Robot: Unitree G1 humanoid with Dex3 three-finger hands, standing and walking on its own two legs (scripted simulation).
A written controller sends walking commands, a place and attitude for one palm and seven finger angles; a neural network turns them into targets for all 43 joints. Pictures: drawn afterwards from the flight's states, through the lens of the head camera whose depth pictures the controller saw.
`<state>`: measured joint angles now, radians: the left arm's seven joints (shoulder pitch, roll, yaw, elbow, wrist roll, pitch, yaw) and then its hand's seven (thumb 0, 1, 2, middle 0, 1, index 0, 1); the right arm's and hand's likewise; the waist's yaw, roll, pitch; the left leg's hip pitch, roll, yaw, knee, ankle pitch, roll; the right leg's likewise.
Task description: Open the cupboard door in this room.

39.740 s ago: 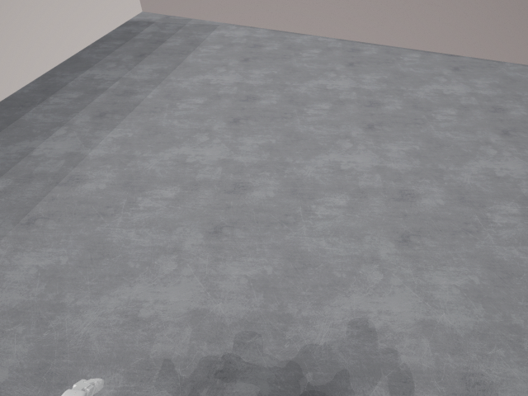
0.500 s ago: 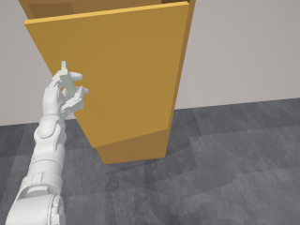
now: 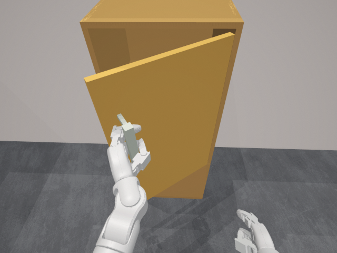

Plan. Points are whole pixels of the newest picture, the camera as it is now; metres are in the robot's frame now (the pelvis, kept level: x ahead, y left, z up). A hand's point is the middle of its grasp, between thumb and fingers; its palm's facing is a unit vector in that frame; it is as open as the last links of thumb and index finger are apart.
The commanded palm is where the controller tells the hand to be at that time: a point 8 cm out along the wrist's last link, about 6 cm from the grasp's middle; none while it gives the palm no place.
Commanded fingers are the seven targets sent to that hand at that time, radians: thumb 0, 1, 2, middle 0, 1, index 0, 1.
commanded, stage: pull the door open along its arc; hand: left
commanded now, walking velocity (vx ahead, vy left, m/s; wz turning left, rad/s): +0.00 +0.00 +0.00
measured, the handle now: (128, 140) +0.36 +0.12 +0.09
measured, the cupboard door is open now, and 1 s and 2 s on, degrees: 35 41 44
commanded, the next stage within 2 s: open thumb and fingers to let go in 0.18 s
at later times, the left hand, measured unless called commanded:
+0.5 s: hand (153, 162) +0.29 +0.05 +0.11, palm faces +0.40 -0.91 -0.01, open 6.7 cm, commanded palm +0.24 +0.09 +0.10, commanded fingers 0.00 0.06 0.54 -0.34 -1.26 -0.34 -1.26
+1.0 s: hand (152, 163) +0.29 +0.06 +0.10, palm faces +0.33 -0.94 -0.03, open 14.6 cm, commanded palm +0.24 +0.09 +0.10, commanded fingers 0.00 -0.50 0.30 -0.17 -0.45 -0.17 -0.45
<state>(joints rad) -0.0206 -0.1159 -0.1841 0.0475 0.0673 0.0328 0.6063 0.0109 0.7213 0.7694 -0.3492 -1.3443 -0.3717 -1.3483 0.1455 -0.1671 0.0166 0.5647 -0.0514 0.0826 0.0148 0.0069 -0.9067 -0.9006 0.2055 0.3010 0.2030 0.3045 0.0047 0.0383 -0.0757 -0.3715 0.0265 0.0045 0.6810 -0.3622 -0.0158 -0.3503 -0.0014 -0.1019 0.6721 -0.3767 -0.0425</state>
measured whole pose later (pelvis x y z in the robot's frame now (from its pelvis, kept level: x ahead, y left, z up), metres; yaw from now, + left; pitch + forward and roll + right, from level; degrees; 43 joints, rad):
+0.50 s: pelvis -0.01 -0.03 +0.00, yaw +1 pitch +1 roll +1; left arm 0.03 -0.10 -0.22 -0.01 0.04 0.04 0.60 0.02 0.53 0.74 -0.37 -1.32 -0.39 -1.33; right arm 0.14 -0.19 0.01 0.61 -0.05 0.08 0.00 0.01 -0.91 -0.90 0.20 0.30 0.20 0.30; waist 0.00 0.05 -0.05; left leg -0.33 0.04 -0.03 0.65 -0.33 -0.03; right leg -0.31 0.01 -0.13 0.65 -0.36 -0.07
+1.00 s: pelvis -0.02 +0.01 +0.00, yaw +0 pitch +0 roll +0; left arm -0.04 -0.10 -0.29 0.06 0.06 0.05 0.63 -0.01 -0.47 0.31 -0.26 -0.90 -0.26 -0.90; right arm 0.15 -0.17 0.02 0.62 -0.04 0.08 0.02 0.01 -0.91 -0.90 0.20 0.30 0.20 0.30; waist 0.01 0.05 -0.04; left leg -0.36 0.02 0.00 0.70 -0.34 -0.01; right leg -0.34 -0.01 -0.11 0.68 -0.36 -0.04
